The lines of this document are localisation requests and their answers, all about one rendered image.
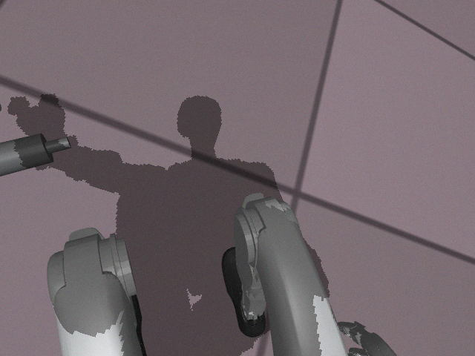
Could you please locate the bottle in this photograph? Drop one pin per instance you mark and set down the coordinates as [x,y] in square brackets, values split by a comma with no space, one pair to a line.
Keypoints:
[29,152]

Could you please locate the right robot foot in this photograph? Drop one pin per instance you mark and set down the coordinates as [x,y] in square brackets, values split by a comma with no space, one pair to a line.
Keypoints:
[250,328]

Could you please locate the left robot foot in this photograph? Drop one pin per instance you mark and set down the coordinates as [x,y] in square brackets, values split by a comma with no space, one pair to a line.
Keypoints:
[139,323]

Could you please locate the right robot hand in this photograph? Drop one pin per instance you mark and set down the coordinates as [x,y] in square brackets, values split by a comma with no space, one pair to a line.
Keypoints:
[372,344]

